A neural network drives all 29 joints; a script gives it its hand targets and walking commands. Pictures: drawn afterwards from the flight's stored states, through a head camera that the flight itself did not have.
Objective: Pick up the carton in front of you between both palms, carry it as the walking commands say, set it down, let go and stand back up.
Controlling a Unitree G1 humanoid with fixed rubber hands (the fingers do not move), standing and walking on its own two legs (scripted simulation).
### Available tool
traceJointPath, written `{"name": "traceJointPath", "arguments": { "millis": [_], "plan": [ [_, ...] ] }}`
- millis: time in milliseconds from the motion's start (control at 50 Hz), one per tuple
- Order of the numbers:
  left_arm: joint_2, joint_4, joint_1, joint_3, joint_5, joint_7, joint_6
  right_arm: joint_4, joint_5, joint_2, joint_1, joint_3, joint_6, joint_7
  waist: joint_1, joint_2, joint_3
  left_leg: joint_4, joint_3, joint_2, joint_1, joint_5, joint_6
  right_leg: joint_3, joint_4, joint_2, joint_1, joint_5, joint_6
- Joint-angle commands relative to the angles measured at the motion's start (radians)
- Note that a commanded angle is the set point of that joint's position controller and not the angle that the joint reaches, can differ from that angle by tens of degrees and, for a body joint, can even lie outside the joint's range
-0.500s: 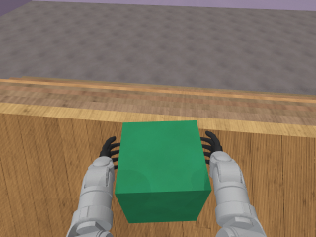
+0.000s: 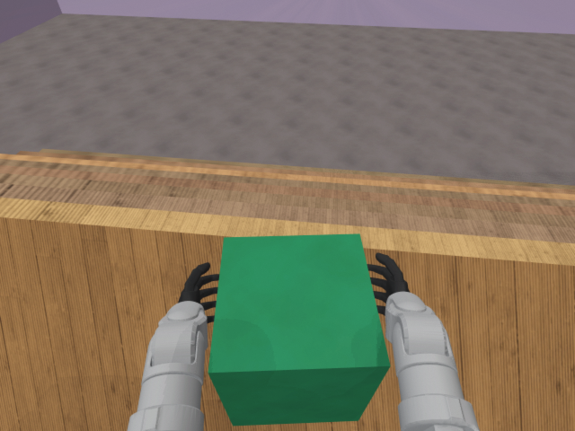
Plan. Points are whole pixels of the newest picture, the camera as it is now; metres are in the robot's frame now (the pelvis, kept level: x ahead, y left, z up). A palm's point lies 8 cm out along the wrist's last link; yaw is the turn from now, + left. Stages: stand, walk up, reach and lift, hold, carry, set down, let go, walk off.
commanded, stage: reach and lift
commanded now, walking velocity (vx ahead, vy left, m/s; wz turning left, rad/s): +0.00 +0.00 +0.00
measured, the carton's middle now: (294, 333) +0.28 +0.00 -0.05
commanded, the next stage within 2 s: hold in 0.08 s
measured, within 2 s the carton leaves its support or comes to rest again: neither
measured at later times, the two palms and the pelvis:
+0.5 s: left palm (185, 313) +0.27 +0.15 +0.04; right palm (399, 304) +0.27 -0.15 +0.05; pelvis -0.01 +0.00 +0.00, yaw +0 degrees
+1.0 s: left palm (185, 310) +0.27 +0.15 +0.04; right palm (399, 303) +0.27 -0.15 +0.05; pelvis -0.01 +0.00 +0.00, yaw -1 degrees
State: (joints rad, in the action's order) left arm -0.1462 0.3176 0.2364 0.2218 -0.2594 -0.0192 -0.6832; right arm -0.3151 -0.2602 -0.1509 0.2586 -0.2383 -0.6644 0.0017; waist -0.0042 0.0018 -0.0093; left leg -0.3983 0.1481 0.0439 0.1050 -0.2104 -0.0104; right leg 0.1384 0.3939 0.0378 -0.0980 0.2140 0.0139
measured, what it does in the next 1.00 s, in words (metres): stands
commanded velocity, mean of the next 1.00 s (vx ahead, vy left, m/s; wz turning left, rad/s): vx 0.00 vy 0.00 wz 0.00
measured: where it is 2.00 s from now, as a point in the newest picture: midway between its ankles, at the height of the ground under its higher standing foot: outside the picture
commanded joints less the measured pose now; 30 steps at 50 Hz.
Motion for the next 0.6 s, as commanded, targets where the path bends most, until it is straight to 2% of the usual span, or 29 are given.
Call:
{"name": "traceJointPath", "arguments": {
  "millis": [0, 20, 40, 60, 80, 100, 120, 140, 160, 180, 200, 220, 240, 260, 280, 300, 320, 340, 360, 380, 400, 420, 440, 460, 480, 520, 540, 560, 580],
  "plan": [
    [-0.940, -0.108, 0.601, -0.589, 0.261, 0.269, 0.038, 0.002, 0.229, -1.004, 0.467, 0.546, 0.012, -0.235, 0.005, -0.012, -0.259, 0.040, -0.053, 0.061, -0.068, 0.279, -0.006, -0.066, -0.037, 0.058, 0.090, -0.286, -0.001],
    [-0.952, -0.102, 0.584, -0.585, 0.255, 0.265, 0.039, 0.065, 0.247, -1.018, 0.506, 0.583, 0.013, -0.234, -0.003, -0.032, -0.301, 0.035, -0.069, 0.072, -0.105, 0.265, -0.004, -0.032, -0.030, 0.038, 0.108, -0.325, 0.011],
    [-0.934, -0.127, 0.597, -0.585, 0.274, 0.269, 0.038, 0.031, 0.260, -1.020, 0.460, 0.557, 0.009, -0.239, -0.008, 0.008, -0.271, 0.033, -0.067, 0.054, -0.130, 0.242, -0.003, -0.065, -0.053, 0.041, 0.045, -0.249, 0.007],
    [-0.956, -0.133, 0.634, -0.569, 0.285, 0.270, 0.044, 0.065, 0.229, -0.959, 0.494, 0.562, 0.003, -0.236, -0.010, 0.014, -0.281, 0.055, -0.061, 0.051, -0.069, 0.230, -0.010, -0.076, -0.038, 0.057, 0.088, -0.257, 0.000],
    [-0.974, -0.106, 0.555, -0.614, 0.290, 0.259, 0.031, 0.068, 0.265, -0.989, 0.453, 0.587, 0.009, -0.236, 0.008, -0.014, -0.300, 0.045, -0.058, 0.059, -0.071, 0.242, -0.008, -0.055, -0.040, 0.046, 0.129, -0.284, 0.003],
    [-0.940, -0.154, 0.584, -0.589, 0.280, 0.259, 0.037, 0.064, 0.266, -0.989, 0.514, 0.588, -0.005, -0.237, 0.036, 0.006, -0.305, 0.045, -0.060, 0.054, -0.109, 0.253, 0.003, -0.069, -0.040, 0.055, 0.081, -0.252, 0.008],
    [-0.973, -0.145, 0.634, -0.652, 0.330, 0.255, 0.025, 0.073, 0.292, -1.013, 0.448, 0.604, -0.003, -0.234, -0.039, -0.037, -0.308, 0.014, -0.063, 0.056, -0.111, 0.272, -0.018, -0.040, -0.048, 0.040, 0.114, -0.287, -0.002],
    [-0.932, -0.174, 0.567, -0.607, 0.283, 0.250, 0.006, 0.053, 0.268, -1.003, 0.424, 0.597, -0.026, -0.241, 0.047, 0.009, -0.298, 0.055, -0.065, 0.040, -0.105, 0.251, -0.004, -0.065, -0.042, 0.051, 0.092, -0.271, 0.006],
    [-0.927, -0.127, 0.528, -0.618, 0.295, 0.254, -0.014, 0.088, 0.271, -0.978, 0.431, 0.604, -0.038, -0.236, -0.013, 0.028, -0.227, 0.051, -0.077, 0.051, -0.101, 0.253, -0.012, -0.077, -0.057, 0.061, 0.079, -0.247, 0.009],
    [-0.947, -0.152, 0.504, -0.586, 0.279, 0.257, -0.018, 0.122, 0.260, -0.955, 0.419, 0.619, -0.049, -0.234, 0.012, -0.027, -0.274, 0.061, -0.078, 0.062, -0.085, 0.220, -0.021, -0.059, -0.076, 0.045, 0.139, -0.253, 0.003],
    [-0.931, -0.123, 0.540, -0.601, 0.285, 0.260, -0.027, 0.118, 0.257, -0.956, 0.460, 0.592, -0.055, -0.232, -0.011, 0.022, -0.218, 0.057, -0.075, 0.043, -0.112, 0.205, -0.012, -0.076, -0.070, 0.061, 0.071, -0.194, 0.004],
    [-0.930, -0.134, 0.502, -0.609, 0.290, 0.258, -0.039, 0.063, 0.246, -0.960, 0.388, 0.575, -0.060, -0.237, -0.005, 0.005, -0.179, 0.078, -0.058, 0.052, -0.104, 0.208, -0.010, -0.065, -0.086, 0.053, 0.074, -0.196, -0.005],
    [-0.932, -0.159, 0.532, -0.607, 0.271, 0.259, -0.043, 0.110, 0.247, -0.979, 0.428, 0.572, -0.059, -0.237, -0.021, 0.003, -0.194, 0.073, -0.055, 0.050, -0.136, 0.250, -0.010, -0.069, -0.082, 0.055, 0.042, -0.223, 0.000],
    [-0.940, -0.171, 0.544, -0.614, 0.307, 0.259, -0.038, 0.073, 0.244, -0.958, 0.378, 0.572, -0.067, -0.239, -0.021, -0.008, -0.183, 0.070, -0.063, 0.051, -0.098, 0.195, -0.022, -0.065, -0.083, 0.041, 0.102, -0.207, -0.010],
    [-0.924, -0.171, 0.533, -0.602, 0.289, 0.257, -0.034, 0.132, 0.289, -0.990, 0.429, 0.612, -0.060, -0.240, -0.005, -0.032, -0.191, 0.072, -0.057, 0.037, -0.102, 0.167, 0.002, -0.054, -0.063, 0.038, 0.063, -0.193, -0.005],
    [-0.903, -0.217, 0.552, -0.599, 0.287, 0.260, -0.027, 0.126, 0.281, -1.009, 0.428, 0.605, -0.066, -0.247, 0.010, -0.021, -0.205, 0.108, -0.069, 0.057, -0.046, 0.163, 0.002, -0.047, -0.072, 0.054, 0.109, -0.227, 0.008],
    [-0.919, -0.166, 0.536, -0.585, 0.291, 0.258, -0.027, 0.157, 0.281, -0.959, 0.501, 0.608, -0.056, -0.249, 0.035, 0.044, -0.237, 0.104, -0.057, 0.041, -0.060, 0.151, 0.003, -0.087, -0.056, 0.065, 0.117, -0.172, 0.009],
    [-0.934, -0.182, 0.568, -0.613, 0.290, 0.253, -0.030, 0.144, 0.288, -0.967, 0.469, 0.623, -0.051, -0.255, -0.003, -0.030, -0.221, 0.093, -0.071, 0.061, -0.064, 0.155, -0.011, -0.058, -0.072, 0.041, 0.110, -0.202, 0.003],
    [-0.965, -0.210, 0.588, -0.645, 0.339, 0.254, -0.023, 0.169, 0.299, -0.973, 0.475, 0.644, -0.048, -0.252, -0.015, 0.001, -0.232, 0.067, -0.047, 0.040, -0.122, 0.170, 0.000, -0.068, -0.062, 0.048, 0.039, -0.159, 0.000],
    [-0.918, -0.158, 0.600, -0.588, 0.278, 0.258, -0.034, 0.087, 0.274, -0.988, 0.472, 0.579, -0.064, -0.252, 0.016, -0.008, -0.208, 0.067, -0.069, 0.038, -0.092, 0.095, 0.006, -0.068, -0.066, 0.052, 0.048, -0.108, -0.001],
    [-0.932, -0.140, 0.619, -0.587, 0.284, 0.260, -0.028, 0.066, 0.279, -0.982, 0.520, 0.582, -0.066, -0.248, 0.027, 0.004, -0.154, 0.081, -0.055, 0.030, -0.026, 0.022, 0.017, -0.070, -0.049, 0.052, 0.069, -0.068, -0.013],
    [-0.909, -0.161, 0.619, -0.600, 0.285, 0.264, -0.021, 0.091, 0.303, -0.994, 0.518, 0.606, -0.060, -0.250, 0.046, 0.006, -0.196, 0.082, -0.062, 0.037, -0.025, 0.020, 0.007, -0.073, -0.062, 0.046, 0.095, -0.047, 0.000],
    [-0.969, -0.110, 0.635, -0.593, 0.298, 0.264, -0.020, 0.074, 0.265, -0.971, 0.522, 0.583, -0.062, -0.245, -0.006, -0.013, -0.213, 0.076, -0.061, 0.035, -0.038, 0.040, 0.013, -0.050, -0.045, 0.040, 0.103, -0.101, -0.007],
    [-0.947, -0.181, 0.620, -0.606, 0.303, 0.264, -0.014, 0.079, 0.265, -0.968, 0.473, 0.584, -0.057, -0.246, 0.010, -0.020, -0.206, 0.078, -0.065, 0.030, -0.036, 0.071, -0.001, -0.073, -0.051, 0.041, 0.092, -0.105, 0.001],
    [-0.946, -0.154, 0.684, -0.625, 0.302, 0.263, -0.022, 0.085, 0.290, -1.012, 0.536, 0.597, -0.053, -0.246, -0.004, -0.024, -0.196, 0.049, -0.076, 0.034, -0.107, 0.057, 0.006, -0.063, -0.065, 0.040, -0.009, -0.046, -0.005],
    [-0.912, -0.115, 0.578, -0.548, 0.261, 0.265, -0.030, 0.036, 0.246, -0.966, 0.492, 0.568, -0.068, -0.252, 0.027, 0.001, -0.155, 0.075, -0.065, 0.038, -0.078, 0.086, 0.001, -0.063, -0.068, 0.043, -0.001, -0.075, -0.003],
    [-0.943, -0.138, 0.626, -0.560, 0.255, 0.267, -0.032, 0.061, 0.236, -0.974, 0.508, 0.559, -0.060, -0.257, 0.004, -0.026, -0.189, 0.076, -0.079, 0.048, -0.081, 0.089, -0.010, -0.071, -0.068, 0.047, 0.042, -0.111, -0.002],
    [-0.930, -0.140, 0.644, -0.580, 0.264, 0.268, -0.033, 0.048, 0.278, -1.019, 0.546, 0.583, -0.053, -0.263, 0.036, 0.020, -0.209, 0.058, -0.065, 0.042, -0.111, 0.078, 0.012, -0.067, -0.062, 0.042, -0.001, -0.062, -0.003],
    [-0.956, -0.157, 0.646, -0.596, 0.298, 0.271, -0.026, 0.065, 0.274, -0.997, 0.492, 0.593, -0.054, -0.262, 0.008, 0.031, -0.248, 0.043, -0.087, 0.051, -0.086, 0.124, -0.009, -0.049, -0.071, 0.036, 0.056, -0.120, 0.000]
  ]
}}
